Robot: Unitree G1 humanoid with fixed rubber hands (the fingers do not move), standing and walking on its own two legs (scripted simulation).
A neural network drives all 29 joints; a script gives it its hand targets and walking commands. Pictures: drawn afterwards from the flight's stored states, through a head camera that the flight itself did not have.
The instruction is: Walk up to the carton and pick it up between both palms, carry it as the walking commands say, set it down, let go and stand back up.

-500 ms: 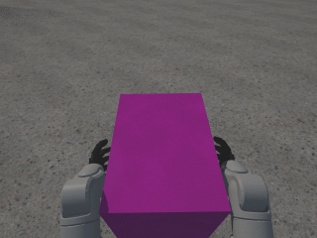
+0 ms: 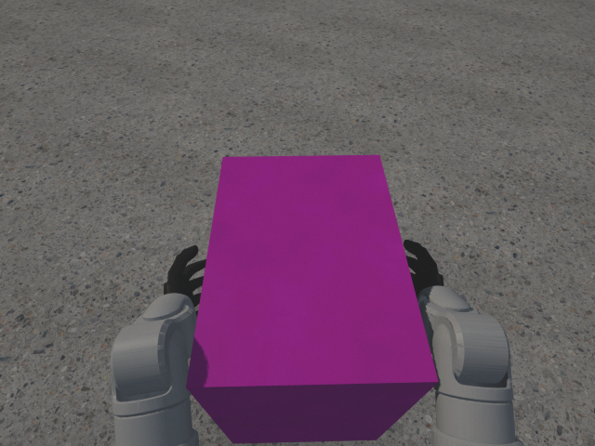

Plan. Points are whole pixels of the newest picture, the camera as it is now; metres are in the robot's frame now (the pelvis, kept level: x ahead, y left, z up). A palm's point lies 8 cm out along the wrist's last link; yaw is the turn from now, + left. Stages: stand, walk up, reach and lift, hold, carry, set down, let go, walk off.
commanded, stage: carry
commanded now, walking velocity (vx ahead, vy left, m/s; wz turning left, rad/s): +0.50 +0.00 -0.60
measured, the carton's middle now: (303, 305) +0.30 +0.01 +0.01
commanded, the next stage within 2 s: none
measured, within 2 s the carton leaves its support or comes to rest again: neither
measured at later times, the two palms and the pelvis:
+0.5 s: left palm (287, 145) +0.59 +0.04 +0.06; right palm (457, 165) +0.55 -0.25 +0.06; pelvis +0.30 -0.06 +0.00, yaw -11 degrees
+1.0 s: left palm (373, 47) +0.91 -0.15 +0.09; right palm (506, 88) +0.73 -0.39 +0.10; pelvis +0.61 -0.11 +0.02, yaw -34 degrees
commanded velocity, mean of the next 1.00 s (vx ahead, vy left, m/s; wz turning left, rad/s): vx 0.50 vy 0.00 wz -0.60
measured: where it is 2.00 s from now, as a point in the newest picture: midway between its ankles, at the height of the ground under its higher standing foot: (427, 237)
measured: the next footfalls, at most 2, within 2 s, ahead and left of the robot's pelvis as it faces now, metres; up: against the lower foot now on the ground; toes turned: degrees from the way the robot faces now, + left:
right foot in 0.36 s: +0.34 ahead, -0.12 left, +0.00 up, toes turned -18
left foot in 0.76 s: +0.67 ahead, -0.02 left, +0.00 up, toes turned -12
